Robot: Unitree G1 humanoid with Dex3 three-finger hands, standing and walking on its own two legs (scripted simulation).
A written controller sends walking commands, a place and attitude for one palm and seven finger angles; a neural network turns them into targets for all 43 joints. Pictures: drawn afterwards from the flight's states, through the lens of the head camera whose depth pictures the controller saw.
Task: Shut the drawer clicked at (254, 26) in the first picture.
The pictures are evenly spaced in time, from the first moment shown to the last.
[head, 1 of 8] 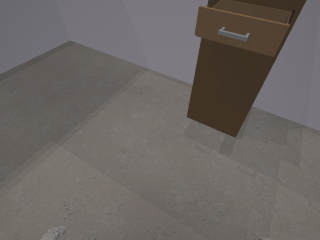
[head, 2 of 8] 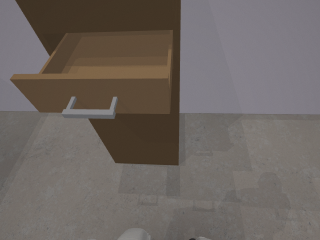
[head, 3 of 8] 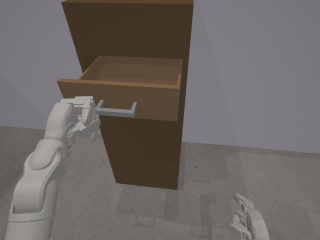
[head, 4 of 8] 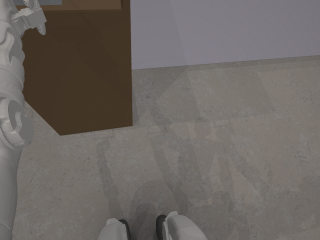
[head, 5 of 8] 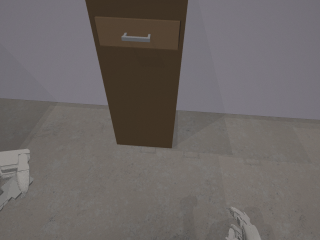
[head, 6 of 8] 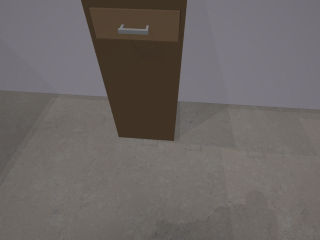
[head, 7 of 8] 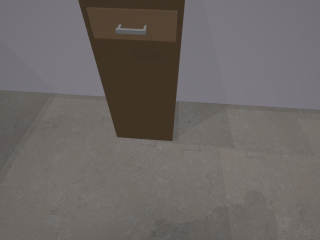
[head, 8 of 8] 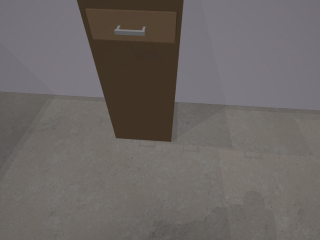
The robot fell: no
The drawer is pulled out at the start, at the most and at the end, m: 0.20 0.20 0.00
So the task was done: yes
